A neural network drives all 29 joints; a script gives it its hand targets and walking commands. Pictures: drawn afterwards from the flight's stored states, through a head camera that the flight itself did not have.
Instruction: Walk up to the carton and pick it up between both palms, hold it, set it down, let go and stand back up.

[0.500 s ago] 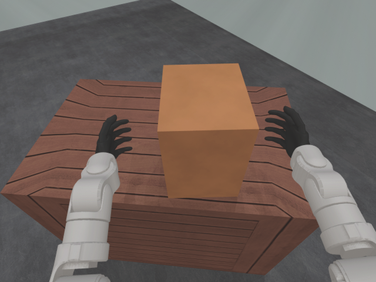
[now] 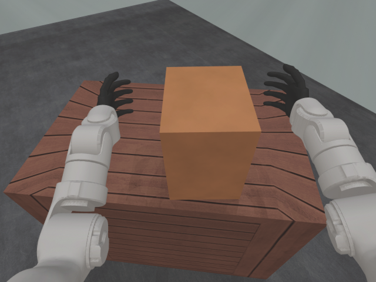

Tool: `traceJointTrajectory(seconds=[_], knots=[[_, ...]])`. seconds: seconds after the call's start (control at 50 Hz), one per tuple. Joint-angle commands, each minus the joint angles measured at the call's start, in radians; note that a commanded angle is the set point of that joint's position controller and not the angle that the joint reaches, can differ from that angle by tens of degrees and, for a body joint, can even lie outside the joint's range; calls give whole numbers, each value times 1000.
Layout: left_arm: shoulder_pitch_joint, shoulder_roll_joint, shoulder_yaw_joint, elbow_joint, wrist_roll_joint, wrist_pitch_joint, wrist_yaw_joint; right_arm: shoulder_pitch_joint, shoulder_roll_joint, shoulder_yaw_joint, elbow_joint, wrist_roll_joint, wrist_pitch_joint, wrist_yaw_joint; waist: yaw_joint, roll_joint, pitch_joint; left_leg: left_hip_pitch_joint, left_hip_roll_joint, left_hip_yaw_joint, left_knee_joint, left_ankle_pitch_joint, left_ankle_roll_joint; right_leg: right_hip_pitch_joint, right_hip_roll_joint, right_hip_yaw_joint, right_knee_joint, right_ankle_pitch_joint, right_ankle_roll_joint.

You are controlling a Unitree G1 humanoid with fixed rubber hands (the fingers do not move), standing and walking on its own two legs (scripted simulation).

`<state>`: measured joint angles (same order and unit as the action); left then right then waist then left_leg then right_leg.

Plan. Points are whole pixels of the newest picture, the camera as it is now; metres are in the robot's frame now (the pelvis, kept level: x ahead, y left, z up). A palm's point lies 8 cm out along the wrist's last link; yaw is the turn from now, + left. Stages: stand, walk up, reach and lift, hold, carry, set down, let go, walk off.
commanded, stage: reach and lift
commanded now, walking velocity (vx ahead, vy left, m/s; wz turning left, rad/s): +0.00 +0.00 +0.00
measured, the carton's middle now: (204, 135) +0.50 +0.01 +0.02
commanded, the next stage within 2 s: none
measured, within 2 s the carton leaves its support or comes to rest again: neither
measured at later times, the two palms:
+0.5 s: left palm (105, 85) +0.45 +0.21 +0.21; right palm (293, 75) +0.48 -0.17 +0.22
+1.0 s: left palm (118, 120) +0.44 +0.20 +0.12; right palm (276, 110) +0.47 -0.15 +0.13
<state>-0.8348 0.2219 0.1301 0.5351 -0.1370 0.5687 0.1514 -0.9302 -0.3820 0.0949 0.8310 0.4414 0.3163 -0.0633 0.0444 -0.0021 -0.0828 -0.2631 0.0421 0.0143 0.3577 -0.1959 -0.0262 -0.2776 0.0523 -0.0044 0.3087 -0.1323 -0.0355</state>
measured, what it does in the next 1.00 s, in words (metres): stands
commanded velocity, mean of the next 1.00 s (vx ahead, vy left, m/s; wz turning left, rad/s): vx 0.00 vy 0.00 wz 0.00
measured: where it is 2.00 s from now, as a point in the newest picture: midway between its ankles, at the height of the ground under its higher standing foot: outside the picture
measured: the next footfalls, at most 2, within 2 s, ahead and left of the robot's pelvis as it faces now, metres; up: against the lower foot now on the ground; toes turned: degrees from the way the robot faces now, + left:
none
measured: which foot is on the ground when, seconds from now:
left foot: down 0.00-1.00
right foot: down 0.00-1.00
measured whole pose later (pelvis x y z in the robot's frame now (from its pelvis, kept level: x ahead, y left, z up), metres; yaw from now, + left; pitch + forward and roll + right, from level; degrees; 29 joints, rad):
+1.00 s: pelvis +0.00 +0.00 -0.01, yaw +0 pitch +15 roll -1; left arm -1.04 0.19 0.08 1.18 -0.18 0.06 0.16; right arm -1.09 -0.31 0.04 1.25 0.32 0.07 -0.04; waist 0.07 0.00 -0.19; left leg -0.49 0.04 0.00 0.44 -0.21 -0.03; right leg -0.50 0.05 -0.01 0.38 -0.14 -0.03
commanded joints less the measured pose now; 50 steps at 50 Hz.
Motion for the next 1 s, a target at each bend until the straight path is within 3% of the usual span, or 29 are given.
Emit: traceJointTrajectory(seconds=[0.0,0.08,0.1,0.12,0.16,0.18,0.22,0.24,0.26,0.3,0.4,0.42,0.46,0.48,0.5,0.52,0.54,0.58,0.64,0.68,0.72,0.76,0.82,0.84,0.86,0.9,0.92,0.96,0.98], knots=[[-489,171,25,-162,5,-40,2,-518,-161,-49,-166,17,-39,-6,-5,-30,-505,90,-52,4,-1,338,-5,372,-12,20,56,470,74],[-600,171,5,-172,-33,-45,18,-593,-185,-79,-137,21,-40,11,-8,10,-605,144,-42,3,23,360,-18,256,-5,-4,43,384,54],[-599,176,-4,-189,-34,-35,23,-610,-196,-59,-141,34,-35,14,5,35,-616,153,-37,-5,43,381,-26,245,-7,-5,53,396,49],[-633,166,-15,-138,-48,-29,29,-633,-212,-73,-117,19,-30,19,-10,8,-624,165,-40,3,48,364,-29,203,2,-17,47,375,51],[-655,190,-16,-82,-65,-26,32,-662,-209,-78,-42,15,-14,28,5,5,-582,153,-33,-4,43,335,-24,186,-1,-8,36,319,46],[-681,179,-39,-36,-67,-32,29,-676,-204,-75,-22,6,-11,29,-9,-10,-556,141,-32,-12,43,306,-22,173,4,-21,40,301,48],[-715,196,-41,25,-66,-58,33,-725,-196,-69,-10,13,-17,29,-2,-17,-597,97,-35,-7,32,278,-11,216,-10,-8,52,340,61],[-752,196,-46,15,-69,-68,37,-719,-197,-80,31,6,-18,29,-15,17,-624,104,-41,-5,27,293,-23,223,-17,-5,57,353,57],[-728,193,-38,42,-72,-72,34,-707,-185,-53,52,20,-21,27,-10,-3,-592,97,-35,-11,30,315,-20,223,-15,-11,57,390,59],[-738,203,-61,51,-62,-79,27,-724,-194,-50,57,22,-24,25,-9,27,-617,117,-41,-7,40,371,-29,253,-5,-10,57,432,61],[-732,196,-19,74,-41,-92,12,-735,-189,-34,85,18,-28,22,-9,-2,-603,91,-41,-3,42,410,-33,295,-9,-16,75,534,64],[-714,194,-16,113,-28,-101,10,-740,-180,-35,93,17,-33,22,6,-6,-569,76,-42,-3,39,391,-29,278,1,-15,65,497,70],[-713,191,-12,140,-21,-116,7,-736,-172,-38,103,1,-41,27,6,-19,-568,73,-39,-9,35,400,-22,289,-7,-13,65,504,68],[-710,181,-12,107,-22,-126,7,-701,-167,-31,98,4,-51,26,6,-3,-587,81,-44,-5,33,413,-22,297,-8,-8,58,517,71],[-697,175,-3,119,-20,-141,4,-715,-173,-40,107,1,-59,29,-8,-10,-587,87,-41,-5,29,419,-30,299,-7,-18,64,514,68],[-702,157,-10,109,-7,-149,3,-707,-166,-42,106,-7,-68,33,-1,22,-601,110,-45,-4,37,431,-38,287,-2,-23,60,501,60],[-705,157,-18,168,-10,-165,2,-701,-174,-54,128,-9,-77,36,-15,6,-574,100,-33,0,45,411,-35,253,-3,-22,55,480,55],[-728,158,-20,118,-19,-207,6,-705,-149,-59,74,-32,-98,34,-7,-1,-651,71,-38,-7,44,390,-27,265,-10,-11,59,461,57],[-727,166,-11,193,-13,-253,11,-716,-140,-79,83,-56,-121,33,-1,4,-662,56,-42,4,36,358,-25,254,-12,-16,70,425,62],[-731,158,14,213,-8,-291,14,-706,-125,-74,86,-82,-139,35,25,-16,-663,23,-40,10,47,363,-25,270,-11,-12,89,427,60],[-711,142,2,216,-4,-331,15,-700,-118,-80,66,-95,-164,37,12,-26,-710,30,-41,10,59,391,-28,271,-10,-16,98,464,62],[-719,153,4,262,-3,-374,12,-697,-109,-88,95,-101,-189,28,16,-27,-715,4,-41,20,63,403,-29,283,-12,-5,107,483,67],[-737,121,-9,330,-7,-451,13,-683,-95,-97,151,-119,-235,31,15,-6,-713,-11,-34,18,69,374,-35,221,-6,-12,109,403,55],[-740,111,-25,371,-14,-474,14,-699,-90,-88,164,-114,-248,35,29,-13,-705,-19,-38,35,77,367,-38,191,-8,-7,107,392,56],[-741,119,-15,397,-26,-496,13,-690,-80,-79,169,-116,-257,33,27,-35,-713,-36,-30,23,77,350,-31,196,-8,0,109,374,52],[-729,110,-53,413,-30,-537,14,-678,-101,-88,224,-131,-278,26,5,-10,-720,-43,-30,19,87,347,-49,170,-6,-7,115,365,47],[-737,100,-52,421,-39,-555,12,-670,-80,-85,242,-123,-290,27,14,2,-739,-44,-27,23,88,362,-48,163,-8,-6,119,375,46],[-746,96,-37,483,-39,-587,9,-698,-74,-79,240,-121,-313,27,23,-35,-728,-75,-30,36,102,346,-46,150,-11,-1,127,357,49],[-723,99,-44,514,-38,-598,9,-653,-72,-70,271,-126,-321,26,30,-18,-705,-101,-33,36,95,346,-50,173,-15,0,140,363,50]])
